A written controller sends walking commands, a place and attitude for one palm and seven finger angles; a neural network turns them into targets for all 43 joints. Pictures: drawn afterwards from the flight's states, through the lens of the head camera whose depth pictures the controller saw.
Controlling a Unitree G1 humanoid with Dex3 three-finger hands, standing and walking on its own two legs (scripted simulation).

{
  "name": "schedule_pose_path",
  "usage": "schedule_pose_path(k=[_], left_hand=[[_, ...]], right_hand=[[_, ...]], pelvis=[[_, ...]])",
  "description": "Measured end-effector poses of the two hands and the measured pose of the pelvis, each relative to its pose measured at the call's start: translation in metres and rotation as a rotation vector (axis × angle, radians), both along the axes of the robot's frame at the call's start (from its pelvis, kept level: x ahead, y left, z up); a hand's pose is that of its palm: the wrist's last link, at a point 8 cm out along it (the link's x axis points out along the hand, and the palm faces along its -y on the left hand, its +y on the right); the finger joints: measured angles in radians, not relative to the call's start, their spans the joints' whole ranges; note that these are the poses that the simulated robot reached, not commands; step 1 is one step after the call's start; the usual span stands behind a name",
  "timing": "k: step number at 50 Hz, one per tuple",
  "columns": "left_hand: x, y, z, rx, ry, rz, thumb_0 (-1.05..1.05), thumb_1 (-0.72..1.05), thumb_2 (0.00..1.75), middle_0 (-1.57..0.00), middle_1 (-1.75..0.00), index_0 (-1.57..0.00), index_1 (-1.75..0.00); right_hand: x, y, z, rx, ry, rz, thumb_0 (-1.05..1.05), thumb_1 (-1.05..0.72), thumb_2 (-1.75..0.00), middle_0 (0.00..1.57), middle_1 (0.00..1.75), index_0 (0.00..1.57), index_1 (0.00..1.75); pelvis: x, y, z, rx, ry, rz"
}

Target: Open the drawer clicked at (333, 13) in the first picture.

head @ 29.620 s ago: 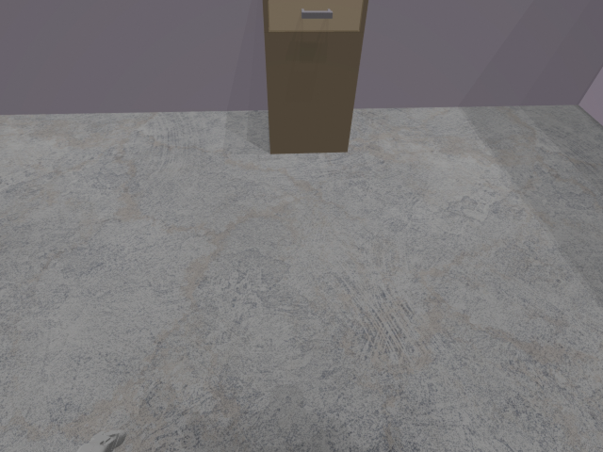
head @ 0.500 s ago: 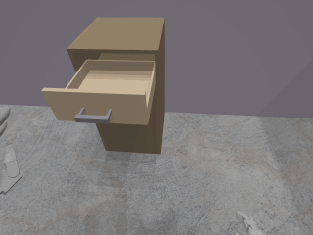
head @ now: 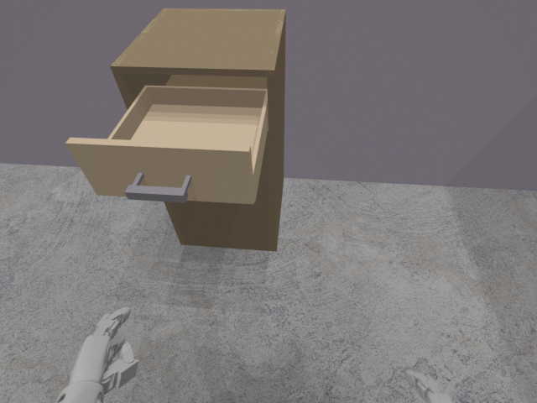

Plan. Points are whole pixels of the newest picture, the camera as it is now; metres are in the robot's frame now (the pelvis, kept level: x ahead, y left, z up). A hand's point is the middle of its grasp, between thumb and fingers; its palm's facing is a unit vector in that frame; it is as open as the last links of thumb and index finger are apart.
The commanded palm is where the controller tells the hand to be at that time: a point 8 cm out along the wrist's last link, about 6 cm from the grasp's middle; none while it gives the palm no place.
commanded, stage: let the arm hang, fingers relaxed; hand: left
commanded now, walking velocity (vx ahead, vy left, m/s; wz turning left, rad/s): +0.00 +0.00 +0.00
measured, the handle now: (160, 186) +0.54 +0.25 -0.02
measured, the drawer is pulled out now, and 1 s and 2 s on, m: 0.30 0.30 0.30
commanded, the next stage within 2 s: look to check the result in 0.92 s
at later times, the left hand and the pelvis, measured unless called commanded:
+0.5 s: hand out of the picture -0.01 +0.20 -0.15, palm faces +0.04 -0.97 -0.23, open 7.3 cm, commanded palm none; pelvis +0.01 +0.01 +0.03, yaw +0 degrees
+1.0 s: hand out of the picture +0.01 +0.18 -0.15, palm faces +0.01 -0.98 -0.17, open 7.3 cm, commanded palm none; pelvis +0.02 +0.02 +0.03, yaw -1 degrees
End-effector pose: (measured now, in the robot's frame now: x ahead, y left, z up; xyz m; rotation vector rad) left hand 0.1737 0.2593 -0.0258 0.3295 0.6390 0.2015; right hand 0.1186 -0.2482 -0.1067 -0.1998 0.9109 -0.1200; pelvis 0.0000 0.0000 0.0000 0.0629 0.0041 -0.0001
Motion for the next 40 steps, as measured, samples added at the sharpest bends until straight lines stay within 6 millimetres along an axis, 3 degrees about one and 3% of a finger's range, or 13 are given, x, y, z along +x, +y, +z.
schedule_pose_path(k=[2,5,10,17,24,30,40], left_hand=[[-0.029,-0.023,-0.045,-0.086,0.193,-0.006,0.01,0.91,0.9,-0.19,-0.3,-0.19,-0.3],[-0.084,-0.055,-0.086,-0.21,0.423,-0.007,0.01,0.91,0.9,-0.19,-0.3,-0.2,-0.3],[-0.131,-0.036,-0.102,-0.235,0.532,0.143,-0.04,1.0,0.9,-0.21,-0.3,-0.21,-0.3],[-0.177,-0.013,-0.094,-0.192,0.706,0.197,-0.02,0.95,0.9,-0.2,-0.3,-0.2,-0.3],[-0.19,-0.01,-0.088,-0.178,0.769,0.2,0.0,0.92,0.9,-0.2,-0.3,-0.2,-0.3],[-0.18,-0.019,-0.091,-0.199,0.76,0.171,0.0,0.91,0.9,-0.2,-0.3,-0.2,-0.3],[-0.166,-0.031,-0.097,-0.228,0.755,0.138,0.01,0.92,0.9,-0.2,-0.3,-0.2,-0.3]], right_hand=[[-0.013,0.006,-0.008,0.027,0.06,-0.019,0.01,-0.9,-0.9,0.2,0.3,0.19,0.3],[-0.037,0.014,-0.012,0.037,0.175,-0.039,0.01,-0.9,-0.9,0.2,0.3,0.2,0.3],[-0.08,0.016,-0.008,-0.008,0.353,-0.054,0.01,-0.93,-0.9,0.2,0.3,0.2,0.3],[-0.116,0.02,-0.005,-0.009,0.47,-0.09,0.01,-0.92,-0.9,0.2,0.3,0.2,0.3],[-0.124,0.041,-0.013,0.042,0.49,-0.105,0.01,-0.91,-0.9,0.2,0.3,0.19,0.3],[-0.125,0.06,-0.016,0.083,0.492,-0.112,0.01,-0.91,-0.9,0.2,0.3,0.2,0.3],[-0.138,0.069,-0.015,0.093,0.518,-0.153,0.01,-0.91,-0.9,0.2,0.3,0.2,0.3]], pelvis=[[0.001,-0.004,0.0,-0.019,-0.025,0.001],[0.002,-0.005,0.003,-0.047,-0.037,0.012],[-0.001,-0.005,0.011,-0.073,-0.034,0.021],[0.005,0.004,0.022,-0.076,-0.02,0.012],[0.009,0.012,0.025,-0.072,-0.029,-0.001],[0.01,0.016,0.026,-0.068,-0.034,-0.013],[0.015,0.019,0.026,-0.065,-0.035,-0.025]])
